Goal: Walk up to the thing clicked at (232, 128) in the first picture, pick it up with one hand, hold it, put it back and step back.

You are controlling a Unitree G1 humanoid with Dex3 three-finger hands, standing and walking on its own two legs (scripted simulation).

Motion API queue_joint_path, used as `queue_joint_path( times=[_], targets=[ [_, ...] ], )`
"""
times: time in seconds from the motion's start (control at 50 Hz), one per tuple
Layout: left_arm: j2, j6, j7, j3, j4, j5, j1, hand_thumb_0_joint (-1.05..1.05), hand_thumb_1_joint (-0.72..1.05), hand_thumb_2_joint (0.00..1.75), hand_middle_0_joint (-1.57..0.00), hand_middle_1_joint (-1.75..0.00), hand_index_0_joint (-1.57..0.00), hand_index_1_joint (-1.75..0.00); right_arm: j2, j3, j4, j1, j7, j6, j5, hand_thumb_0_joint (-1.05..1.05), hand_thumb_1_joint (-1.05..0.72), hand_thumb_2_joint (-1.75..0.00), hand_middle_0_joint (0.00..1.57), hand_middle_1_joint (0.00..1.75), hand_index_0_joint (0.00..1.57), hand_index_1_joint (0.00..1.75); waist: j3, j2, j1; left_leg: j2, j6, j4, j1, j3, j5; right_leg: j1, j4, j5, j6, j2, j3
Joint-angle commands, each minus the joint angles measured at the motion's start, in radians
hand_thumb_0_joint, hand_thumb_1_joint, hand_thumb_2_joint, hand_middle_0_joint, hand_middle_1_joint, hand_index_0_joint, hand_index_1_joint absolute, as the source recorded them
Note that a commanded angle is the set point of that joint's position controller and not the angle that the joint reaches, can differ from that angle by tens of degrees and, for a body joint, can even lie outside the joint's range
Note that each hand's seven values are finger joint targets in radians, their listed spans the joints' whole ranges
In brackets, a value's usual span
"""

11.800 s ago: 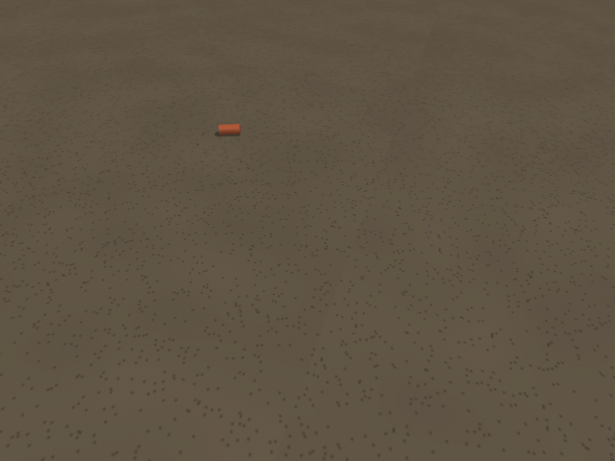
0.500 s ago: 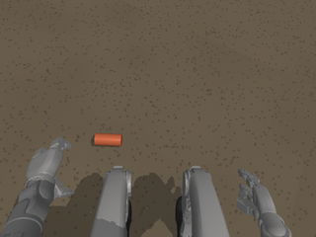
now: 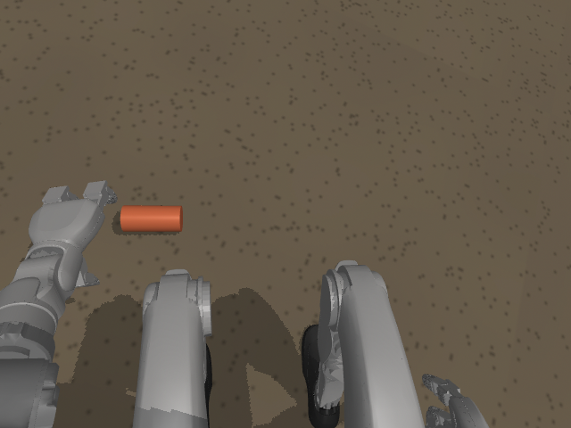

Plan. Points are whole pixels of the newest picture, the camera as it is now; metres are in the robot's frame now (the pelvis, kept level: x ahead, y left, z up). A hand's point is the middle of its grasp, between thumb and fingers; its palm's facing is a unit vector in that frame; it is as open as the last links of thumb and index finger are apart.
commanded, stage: rise first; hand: left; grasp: from above
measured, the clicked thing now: (153, 218) +0.48 +0.23 -0.36
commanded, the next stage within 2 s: none
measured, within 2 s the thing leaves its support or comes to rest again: neither
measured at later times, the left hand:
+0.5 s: hand (108, 231) +0.41 +0.27 -0.21, palm faces -0.48 -0.04 -0.88, open 13.8 cm
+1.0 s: hand (119, 225) +0.43 +0.26 -0.24, palm faces -0.46 -0.04 -0.89, open 13.7 cm
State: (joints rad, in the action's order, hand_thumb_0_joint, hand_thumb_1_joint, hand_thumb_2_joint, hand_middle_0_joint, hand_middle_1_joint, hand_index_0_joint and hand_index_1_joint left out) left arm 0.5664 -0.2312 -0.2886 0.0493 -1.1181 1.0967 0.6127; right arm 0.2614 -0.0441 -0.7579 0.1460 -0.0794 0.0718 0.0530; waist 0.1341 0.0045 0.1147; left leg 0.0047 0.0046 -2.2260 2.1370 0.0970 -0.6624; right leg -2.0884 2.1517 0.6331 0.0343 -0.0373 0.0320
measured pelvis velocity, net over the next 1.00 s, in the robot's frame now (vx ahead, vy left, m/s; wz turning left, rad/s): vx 0.02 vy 0.00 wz -0.02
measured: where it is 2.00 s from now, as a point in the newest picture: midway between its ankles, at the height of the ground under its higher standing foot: (259, 403)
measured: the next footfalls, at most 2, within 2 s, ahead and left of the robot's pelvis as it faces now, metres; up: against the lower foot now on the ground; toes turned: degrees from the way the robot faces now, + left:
none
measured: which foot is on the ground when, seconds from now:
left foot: down 0.00-1.00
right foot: down 0.00-1.00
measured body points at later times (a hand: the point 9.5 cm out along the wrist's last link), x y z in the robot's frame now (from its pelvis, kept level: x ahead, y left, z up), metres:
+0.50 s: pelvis +0.01 +0.00 -0.04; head +0.23 +0.05 +0.35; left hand +0.43 +0.27 -0.16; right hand +0.10 -0.28 -0.16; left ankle +0.09 +0.12 -0.35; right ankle +0.11 -0.14 -0.35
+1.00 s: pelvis +0.02 +0.00 -0.05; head +0.25 +0.06 +0.33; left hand +0.45 +0.26 -0.19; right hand +0.09 -0.28 -0.17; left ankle +0.09 +0.12 -0.35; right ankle +0.11 -0.14 -0.35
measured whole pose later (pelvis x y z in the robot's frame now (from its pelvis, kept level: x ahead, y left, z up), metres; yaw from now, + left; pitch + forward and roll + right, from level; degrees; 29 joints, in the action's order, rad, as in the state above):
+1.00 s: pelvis +0.02 +0.00 -0.05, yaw -1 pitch +35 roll -6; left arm 0.61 -0.24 -0.48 0.07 -1.38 1.29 0.81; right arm 0.26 -0.02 -0.79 0.12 -0.14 0.07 0.14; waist 0.09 0.02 0.18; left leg 0.00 0.01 -2.40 2.29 0.11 -0.72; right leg -2.25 2.32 0.68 0.04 -0.03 0.03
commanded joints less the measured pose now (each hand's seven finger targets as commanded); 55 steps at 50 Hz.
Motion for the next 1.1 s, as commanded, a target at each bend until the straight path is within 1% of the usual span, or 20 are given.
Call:
queue_joint_path(
  times=[0.0, 0.06, 0.08, 0.1, 0.12, 0.26, 0.34, 0.36, 0.4, 0.42, 0.44, 0.52, 0.58, 0.66, 0.72, 0.78, 0.86, 0.94, 1.0, 1.08],
  targets=[
    [0.227, -0.008, -0.086, 0.033, 0.075, 0.048, 0.311, 0.0, -0.55, 1.04, -0.07, -0.96, -0.06, -0.96, 0.224, -0.068, 0.05, 0.11, 0.006, 0.017, 0.016, 0.0, -0.89, -0.9, 0.2, 0.3, 0.2, 0.3, 0.572, -0.225, 0.002, -0.028, -0.017, 0.287, -0.481, -0.053, 0.051, 0.187, -0.189, -0.052, -0.074, 0.035, 0.085],
    [0.219, -0.002, -0.102, 0.02, 0.038, 0.073, 0.331, 0.0, -0.54, 1.03, -0.06, -0.97, -0.06, -0.97, 0.229, -0.071, 0.043, 0.111, -0.002, 0.013, 0.023, 0.0, -0.9, -0.9, 0.2, 0.3, 0.2, 0.3, 0.583, -0.254, 0.005, -0.025, -0.011, 0.284, -0.502, -0.041, 0.063, 0.16, -0.158, -0.065, -0.074, 0.032, 0.094],
    [0.218, -0.001, -0.106, 0.018, 0.031, 0.083, 0.347, 0.0, -0.55, 1.04, -0.06, -0.96, -0.06, -0.97, 0.229, -0.072, 0.043, 0.119, -0.004, 0.011, 0.026, 0.0, -0.9, -0.9, 0.2, 0.3, 0.2, 0.3, 0.588, -0.248, 0.016, -0.03, -0.013, 0.274, -0.491, -0.046, 0.071, 0.164, -0.157, -0.071, -0.074, 0.035, 0.096],
    [0.229, 0.0, -0.111, 0.023, 0.033, 0.087, 0.351, 0.0, -0.54, 1.02, -0.06, -0.96, -0.06, -0.96, 0.231, -0.075, 0.04, 0.117, -0.005, 0.009, 0.028, 0.0, -0.9, -0.9, 0.2, 0.3, 0.2, 0.3, 0.603, -0.24, 0.005, -0.029, -0.014, 0.262, -0.495, -0.049, 0.079, 0.168, -0.154, -0.078, -0.075, 0.034, 0.094],
    [0.227, 0.001, -0.115, 0.024, 0.038, 0.094, 0.357, 0.0, -0.53, 1.02, -0.07, -0.96, -0.07, -0.96, 0.228, -0.075, 0.037, 0.123, -0.007, 0.008, 0.03, 0.0, -0.9, -0.9, 0.2, 0.3, 0.2, 0.3, 0.618, -0.251, 0.009, -0.03, -0.013, 0.253, -0.507, -0.052, 0.11, 0.175, -0.15, -0.1, -0.073, 0.032, 0.091],
    [0.22, -0.005, -0.132, 0.016, -0.027, 0.123, 0.402, 0.0, -0.49, 0.97, -0.09, -0.96, -0.1, -0.95, 0.228, -0.071, 0.03, 0.134, -0.02, 0.002, 0.049, 0.0, -0.9, -0.9, 0.2, 0.3, 0.2, 0.3, 0.594, -0.2, 0.041, -0.031, -0.027, 0.198, -0.428, -0.064, 0.1, 0.173, -0.135, -0.102, -0.068, 0.036, 0.09],
    [0.255, -0.021, -0.149, 0.029, -0.038, 0.146, 0.418, 0.0, -0.46, 0.95, -0.12, -0.94, -0.13, -0.93, 0.222, -0.062, 0.028, 0.128, -0.026, 0.0, 0.055, 0.0, -0.9, -0.9, 0.2, 0.3, 0.2, 0.3, 0.598, -0.196, 0.035, -0.036, -0.034, 0.165, -0.389, -0.08, 0.106, 0.189, -0.123, -0.104, -0.068, 0.04, 0.085],
    [0.255, -0.023, -0.152, 0.036, -0.064, 0.152, 0.41, 0.0, -0.45, 0.94, -0.13, -0.93, -0.13, -0.92, 0.225, -0.063, 0.027, 0.133, -0.028, 0.0, 0.061, 0.0, -0.9, -0.9, 0.2, 0.3, 0.2, 0.3, 0.593, -0.172, 0.044, -0.034, -0.037, 0.156, -0.378, -0.079, 0.103, 0.191, -0.125, -0.104, -0.065, 0.041, 0.086],
    [0.249, -0.03, -0.159, 0.03, -0.073, 0.16, 0.4, 0.0, -0.44, 0.93, -0.13, -0.93, -0.14, -0.92, 0.216, -0.061, 0.025, 0.127, -0.029, -0.001, 0.062, 0.0, -0.9, -0.9, 0.2, 0.3, 0.2, 0.3, 0.588, -0.168, 0.034, -0.037, -0.037, 0.149, -0.375, -0.088, 0.101, 0.19, -0.124, -0.097, -0.068, 0.044, 0.082],
    [0.261, -0.037, -0.165, 0.035, -0.062, 0.17, 0.429, 0.0, -0.44, 0.93, -0.14, -0.92, -0.15, -0.91, 0.22, -0.059, 0.023, 0.132, -0.03, -0.001, 0.065, 0.0, -0.9, -0.9, 0.2, 0.3, 0.2, 0.3, 0.596, -0.181, 0.045, -0.037, -0.037, 0.142, -0.367, -0.088, 0.103, 0.186, -0.117, -0.099, -0.066, 0.044, 0.084],
    [0.267, -0.041, -0.171, 0.042, -0.073, 0.174, 0.425, 0.0, -0.44, 0.93, -0.13, -0.93, -0.15, -0.92, 0.221, -0.059, 0.021, 0.132, -0.031, -0.001, 0.067, 0.0, -0.9, -0.9, 0.2, 0.3, 0.2, 0.3, 0.599, -0.182, 0.037, -0.037, -0.036, 0.14, -0.368, -0.087, 0.103, 0.184, -0.113, -0.099, -0.068, 0.046, 0.085],
    [0.277, -0.051, -0.191, 0.046, -0.078, 0.189, 0.447, 0.0, -0.44, 0.93, -0.13, -0.94, -0.14, -0.93, 0.22, -0.059, 0.017, 0.131, -0.034, -0.003, 0.077, 0.0, -0.9, -0.9, 0.2, 0.3, 0.2, 0.3, 0.607, -0.192, 0.044, -0.038, -0.038, 0.125, -0.354, -0.09, 0.093, 0.174, -0.1, -0.091, -0.068, 0.046, 0.084],
    [0.263, -0.044, -0.209, 0.054, -0.084, 0.187, 0.433, 0.0, -0.45, 0.94, -0.12, -0.94, -0.14, -0.93, 0.217, -0.059, 0.011, 0.137, -0.035, -0.003, 0.081, 0.0, -0.9, -0.9, 0.2, 0.3, 0.2, 0.3, 0.615, -0.194, 0.039, -0.037, -0.038, 0.116, -0.358, -0.092, 0.114, 0.179, -0.091, -0.112, -0.067, 0.046, 0.083],
    [0.248, -0.03, -0.225, 0.042, -0.121, 0.192, 0.435, 0.0, -0.46, 0.94, -0.11, -0.96, -0.13, -0.94, 0.22, -0.06, 0.002, 0.142, -0.037, -0.001, 0.087, 0.0, -0.9, -0.9, 0.2, 0.3, 0.2, 0.3, 0.6, -0.197, 0.053, -0.037, -0.037, 0.109, -0.355, -0.089, 0.109, 0.156, -0.082, -0.112, -0.069, 0.047, 0.089],
    [0.261, -0.022, -0.231, 0.049, -0.116, 0.191, 0.458, 0.0, -0.46, 0.95, -0.1, -0.97, -0.11, -0.95, 0.221, -0.06, -0.001, 0.146, -0.038, 0.0, 0.088, 0.0, -0.9, -0.9, 0.2, 0.3, 0.2, 0.3, 0.598, -0.213, 0.054, -0.035, -0.039, 0.106, -0.346, -0.089, 0.114, 0.15, -0.072, -0.118, -0.068, 0.046, 0.089],
    [0.246, -0.016, -0.23, 0.042, -0.132, 0.189, 0.451, 0.0, -0.46, 0.95, -0.1, -0.98, -0.11, -0.96, 0.225, -0.058, -0.005, 0.153, -0.042, 0.003, 0.091, 0.0, -0.9, -0.9, 0.2, 0.3, 0.2, 0.3, 0.598, -0.208, 0.068, -0.033, -0.038, 0.099, -0.352, -0.084, 0.136, 0.15, -0.059, -0.14, -0.067, 0.045, 0.094],
    [0.261, -0.007, -0.232, 0.051, -0.141, 0.183, 0.45, 0.0, -0.46, 0.94, -0.11, -0.98, -0.12, -0.96, 0.231, -0.056, -0.006, 0.156, -0.045, 0.006, 0.092, 0.0, -0.9, -0.9, 0.2, 0.3, 0.2, 0.3, 0.602, -0.206, 0.061, -0.032, -0.036, 0.096, -0.356, -0.086, 0.143, 0.16, -0.058, -0.15, -0.07, 0.045, 0.092],
    [0.257, -0.008, -0.228, 0.042, -0.143, 0.187, 0.463, 0.0, -0.48, 0.96, -0.09, -0.99, -0.1, -0.98, 0.232, -0.053, -0.006, 0.154, -0.049, 0.006, 0.093, 0.0, -0.9, -0.9, 0.2, 0.3, 0.2, 0.3, 0.599, -0.222, 0.071, -0.032, -0.036, 0.086, -0.345, -0.084, 0.143, 0.148, -0.051, -0.152, -0.07, 0.047, 0.095],
    [0.266, -0.007, -0.227, 0.057, -0.155, 0.183, 0.456, 0.0, -0.49, 0.97, -0.08, -1.0, -0.1, -0.98, 0.236, -0.053, -0.005, 0.159, -0.054, 0.006, 0.094, 0.0, -0.9, -0.9, 0.2, 0.3, 0.2, 0.3, 0.592, -0.208, 0.073, -0.032, -0.037, 0.084, -0.334, -0.082, 0.142, 0.151, -0.044, -0.151, -0.068, 0.045, 0.096],
    [0.262, -0.018, -0.225, 0.044, -0.147, 0.189, 0.477, 0.0, -0.5, 0.98, -0.08, -1.01, -0.09, -0.99, 0.234, -0.047, -0.006, 0.154, -0.054, 0.007, 0.096, 0.0, -0.9, -0.9, 0.2, 0.3, 0.2, 0.3, 0.595, -0.224, 0.074, -0.034, -0.035, 0.083, -0.332, -0.082, 0.128, 0.146, -0.047, -0.139, -0.07, 0.049, 0.097]
  ],
)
